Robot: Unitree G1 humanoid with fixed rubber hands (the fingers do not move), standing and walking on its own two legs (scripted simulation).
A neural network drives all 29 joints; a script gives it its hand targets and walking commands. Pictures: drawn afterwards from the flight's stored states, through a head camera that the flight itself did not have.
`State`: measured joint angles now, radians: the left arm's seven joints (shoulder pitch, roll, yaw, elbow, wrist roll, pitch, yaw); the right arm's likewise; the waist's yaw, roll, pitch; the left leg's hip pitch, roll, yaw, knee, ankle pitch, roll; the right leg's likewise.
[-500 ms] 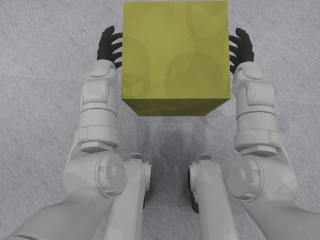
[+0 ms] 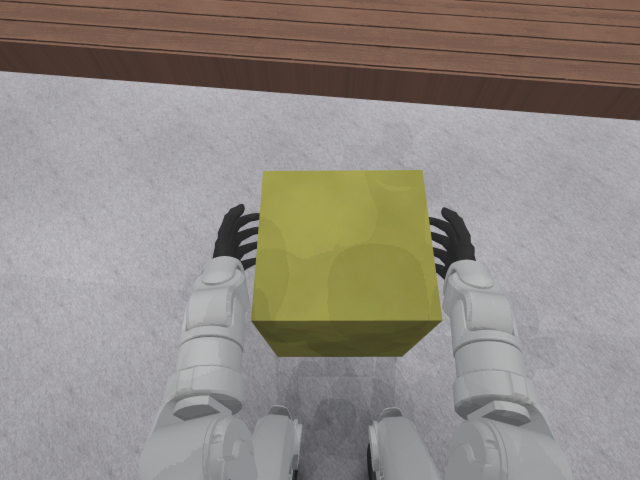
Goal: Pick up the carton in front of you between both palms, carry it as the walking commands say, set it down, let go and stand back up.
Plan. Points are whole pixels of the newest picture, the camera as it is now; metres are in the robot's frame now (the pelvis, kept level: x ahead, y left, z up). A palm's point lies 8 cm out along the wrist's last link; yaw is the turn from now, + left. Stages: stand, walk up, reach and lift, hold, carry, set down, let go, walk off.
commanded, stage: reach and lift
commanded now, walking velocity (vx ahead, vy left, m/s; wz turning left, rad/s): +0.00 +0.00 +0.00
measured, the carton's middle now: (341, 275) +0.41 +0.00 -0.09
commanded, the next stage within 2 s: hold in 1.54 s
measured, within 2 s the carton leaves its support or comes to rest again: neither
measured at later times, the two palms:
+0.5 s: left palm (191, 245) +0.35 +0.15 +0.12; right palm (512, 253) +0.34 -0.15 +0.12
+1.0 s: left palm (179, 253) +0.33 +0.15 +0.14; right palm (522, 260) +0.33 -0.15 +0.14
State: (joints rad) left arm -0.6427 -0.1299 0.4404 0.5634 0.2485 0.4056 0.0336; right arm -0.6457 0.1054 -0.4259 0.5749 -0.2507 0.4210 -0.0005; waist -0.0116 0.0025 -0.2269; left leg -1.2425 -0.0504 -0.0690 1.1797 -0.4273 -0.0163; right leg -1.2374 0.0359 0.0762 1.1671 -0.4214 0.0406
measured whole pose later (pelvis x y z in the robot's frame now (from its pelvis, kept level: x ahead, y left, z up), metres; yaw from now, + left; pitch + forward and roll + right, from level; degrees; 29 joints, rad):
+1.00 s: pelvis +0.03 +0.00 +0.11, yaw +0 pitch -5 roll +0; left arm -0.35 -0.18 0.35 0.41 0.32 0.60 -0.02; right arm -0.35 0.18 -0.32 0.40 -0.32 0.62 0.02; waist -0.01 0.00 0.02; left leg -0.17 -0.03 -0.08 0.48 -0.22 -0.01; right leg -0.17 0.01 0.08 0.47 -0.22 0.02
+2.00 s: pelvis +0.03 +0.00 +0.12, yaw +0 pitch -8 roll +0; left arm -0.29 -0.16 0.26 0.23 0.28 0.76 -0.01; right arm -0.28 0.16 -0.22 0.24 -0.27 0.77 0.01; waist 0.00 0.00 0.04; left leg -0.06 -0.02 -0.08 0.41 -0.20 -0.01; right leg -0.05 0.01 0.08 0.38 -0.19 0.02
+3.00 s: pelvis +0.24 +0.02 +0.11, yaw -3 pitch +5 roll -1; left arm -0.17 -0.13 0.14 -0.28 0.09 1.24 0.11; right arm -0.17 0.14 -0.11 -0.26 -0.11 1.24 -0.08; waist 0.00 0.00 -0.17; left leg -0.29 0.02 0.24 0.43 -0.23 0.09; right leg -0.45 -0.06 -0.09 1.01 -0.41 -0.02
